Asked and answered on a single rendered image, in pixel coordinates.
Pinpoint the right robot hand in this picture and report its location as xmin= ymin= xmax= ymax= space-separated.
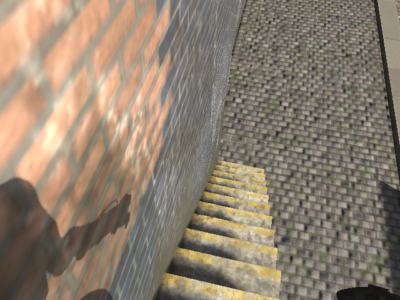
xmin=336 ymin=284 xmax=400 ymax=300

